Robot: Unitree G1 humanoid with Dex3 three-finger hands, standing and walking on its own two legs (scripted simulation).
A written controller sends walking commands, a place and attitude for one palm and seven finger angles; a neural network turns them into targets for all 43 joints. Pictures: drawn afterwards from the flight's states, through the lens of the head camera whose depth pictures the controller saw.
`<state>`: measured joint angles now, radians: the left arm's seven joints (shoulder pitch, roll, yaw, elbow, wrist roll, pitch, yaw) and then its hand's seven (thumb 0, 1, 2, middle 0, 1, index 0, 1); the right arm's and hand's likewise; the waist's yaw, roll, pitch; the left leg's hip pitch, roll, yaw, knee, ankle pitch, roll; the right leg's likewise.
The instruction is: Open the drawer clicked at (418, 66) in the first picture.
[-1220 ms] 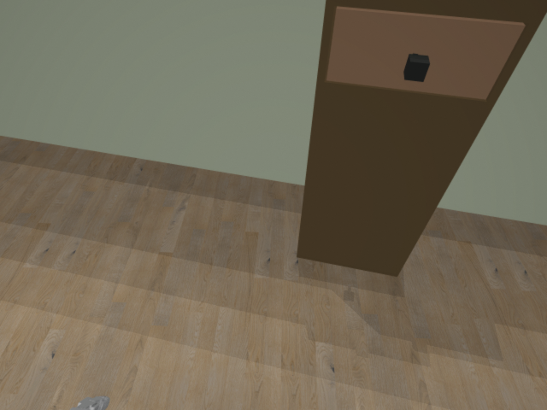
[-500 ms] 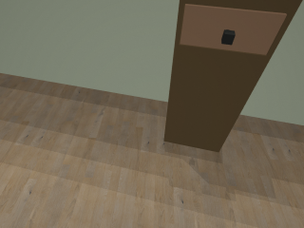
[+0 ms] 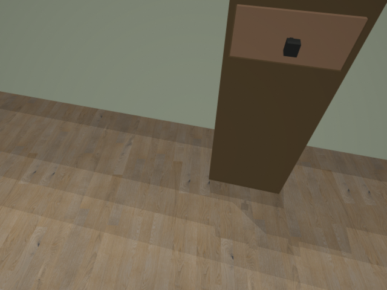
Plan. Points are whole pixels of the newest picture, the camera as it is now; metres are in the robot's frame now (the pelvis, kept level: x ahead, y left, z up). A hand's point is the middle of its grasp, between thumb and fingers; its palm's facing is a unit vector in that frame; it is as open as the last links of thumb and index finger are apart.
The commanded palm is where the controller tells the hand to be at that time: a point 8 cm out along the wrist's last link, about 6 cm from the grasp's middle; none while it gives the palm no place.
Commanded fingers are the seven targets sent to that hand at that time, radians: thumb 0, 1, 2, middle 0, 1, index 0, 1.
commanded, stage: look at it before walking up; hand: left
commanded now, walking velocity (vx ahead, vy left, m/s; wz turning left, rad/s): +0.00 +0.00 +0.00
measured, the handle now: (291, 44) +0.81 -0.27 +0.14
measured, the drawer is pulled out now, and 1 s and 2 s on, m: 0.00 0.00 0.00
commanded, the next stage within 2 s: walk to a spot facing it in 0.22 s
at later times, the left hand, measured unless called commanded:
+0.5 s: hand out of the picture +0.08 +0.24 -0.16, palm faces -0.06 -0.94 -0.32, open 7.4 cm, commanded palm none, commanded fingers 0.00 0.90 0.90 -0.20 -0.30 -0.20 -0.30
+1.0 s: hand out of the picture +0.06 +0.15 -0.17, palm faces -0.20 -0.96 -0.21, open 7.4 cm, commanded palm none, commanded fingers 0.00 0.90 0.90 -0.20 -0.30 -0.20 -0.30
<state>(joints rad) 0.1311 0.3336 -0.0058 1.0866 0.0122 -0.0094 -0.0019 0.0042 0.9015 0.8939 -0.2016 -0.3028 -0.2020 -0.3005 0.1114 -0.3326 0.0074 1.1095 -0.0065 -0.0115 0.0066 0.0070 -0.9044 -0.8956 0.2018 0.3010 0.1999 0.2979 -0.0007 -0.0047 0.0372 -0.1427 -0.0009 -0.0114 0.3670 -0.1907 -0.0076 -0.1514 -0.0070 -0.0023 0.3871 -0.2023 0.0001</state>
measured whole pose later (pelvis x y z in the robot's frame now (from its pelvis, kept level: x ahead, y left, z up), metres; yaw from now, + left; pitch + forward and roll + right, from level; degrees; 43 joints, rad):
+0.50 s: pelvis +0.00 +0.00 +0.00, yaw -4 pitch -1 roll +0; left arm 0.16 0.31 0.01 1.05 0.01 0.03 0.01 0.00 0.90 0.89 -0.20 -0.30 -0.20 -0.30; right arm 0.10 -0.31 -0.01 1.06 -0.01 0.01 -0.01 0.01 -0.91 -0.90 0.20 0.30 0.20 0.30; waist 0.02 -0.01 0.05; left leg -0.16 0.02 0.04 0.43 -0.24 -0.01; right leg -0.20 0.02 0.05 0.45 -0.23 0.00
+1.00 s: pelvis -0.01 -0.03 +0.00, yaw -15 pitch +1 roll +0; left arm 0.29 0.17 0.05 0.97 0.03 0.01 0.00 0.00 0.90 0.89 -0.20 -0.30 -0.20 -0.30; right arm 0.20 -0.23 -0.05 1.00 -0.03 0.04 0.00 0.01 -0.91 -0.90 0.20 0.30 0.20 0.30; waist 0.01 0.01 0.02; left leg -0.43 0.07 0.02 0.99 -0.36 -0.06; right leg -0.25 0.09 0.04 0.42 -0.18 -0.08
